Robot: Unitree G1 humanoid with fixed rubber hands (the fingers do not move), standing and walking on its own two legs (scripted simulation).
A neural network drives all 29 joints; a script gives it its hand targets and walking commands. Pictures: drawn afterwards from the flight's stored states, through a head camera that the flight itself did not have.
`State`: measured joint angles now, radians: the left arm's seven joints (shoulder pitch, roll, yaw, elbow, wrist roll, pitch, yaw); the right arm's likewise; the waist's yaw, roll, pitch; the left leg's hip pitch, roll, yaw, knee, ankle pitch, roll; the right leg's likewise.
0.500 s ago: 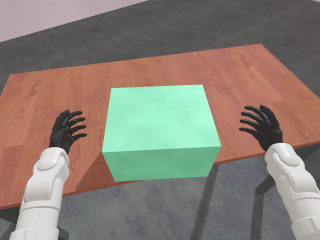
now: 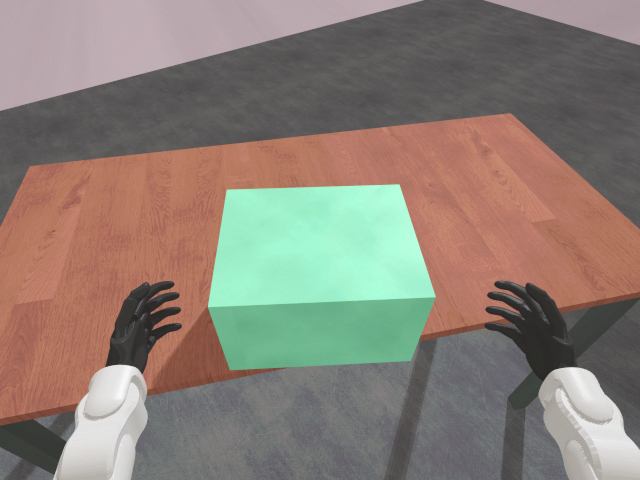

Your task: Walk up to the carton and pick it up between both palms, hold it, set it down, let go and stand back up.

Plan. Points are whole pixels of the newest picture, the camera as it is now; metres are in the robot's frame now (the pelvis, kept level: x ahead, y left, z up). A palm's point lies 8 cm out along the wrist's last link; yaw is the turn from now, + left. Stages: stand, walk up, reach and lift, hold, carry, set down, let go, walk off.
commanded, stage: set down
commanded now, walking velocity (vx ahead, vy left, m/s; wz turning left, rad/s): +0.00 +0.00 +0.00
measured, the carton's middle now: (317, 274) +0.43 +0.04 -0.01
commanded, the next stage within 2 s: let go in 1.54 s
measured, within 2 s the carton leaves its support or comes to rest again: neither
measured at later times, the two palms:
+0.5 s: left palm (132, 418) +0.20 +0.25 +0.00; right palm (544, 414) +0.21 -0.23 +0.02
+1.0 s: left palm (137, 453) +0.17 +0.24 -0.04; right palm (527, 451) +0.19 -0.22 -0.04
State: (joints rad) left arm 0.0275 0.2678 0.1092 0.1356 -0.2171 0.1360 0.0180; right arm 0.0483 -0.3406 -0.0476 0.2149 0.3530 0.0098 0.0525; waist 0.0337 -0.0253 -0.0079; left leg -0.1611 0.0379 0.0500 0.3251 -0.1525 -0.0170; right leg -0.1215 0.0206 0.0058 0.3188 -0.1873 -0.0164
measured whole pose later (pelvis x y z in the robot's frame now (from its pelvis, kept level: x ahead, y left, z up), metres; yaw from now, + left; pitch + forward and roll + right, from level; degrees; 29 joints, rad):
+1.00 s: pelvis +0.02 +0.00 +0.00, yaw +0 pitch -4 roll +0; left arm 0.32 0.23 0.02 0.31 -0.11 -0.03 0.02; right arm 0.31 -0.22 0.00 0.42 0.14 -0.17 0.04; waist 0.05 -0.02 0.04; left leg -0.06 0.03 0.04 0.31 -0.19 -0.02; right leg -0.02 0.02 0.02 0.30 -0.22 -0.01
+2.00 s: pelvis +0.01 +0.00 +0.00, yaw -1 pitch -4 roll +0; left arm 0.16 0.20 0.01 0.53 0.01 0.12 0.00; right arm 0.16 -0.20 -0.02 0.73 0.00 -0.21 0.02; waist 0.01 -0.03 0.06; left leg -0.09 0.03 0.05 0.37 -0.21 -0.02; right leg -0.05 0.02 0.02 0.37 -0.24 -0.01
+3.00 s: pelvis +0.00 +0.00 -0.01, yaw +7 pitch -1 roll -1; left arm 0.36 0.12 0.03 1.16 0.02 -0.01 0.04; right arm 0.36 -0.11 -0.01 1.13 -0.02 0.00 -0.03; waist 0.01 -0.01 -0.02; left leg -0.24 -0.01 -0.08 0.46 -0.19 -0.01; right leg -0.14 -0.02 -0.11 0.42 -0.26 -0.01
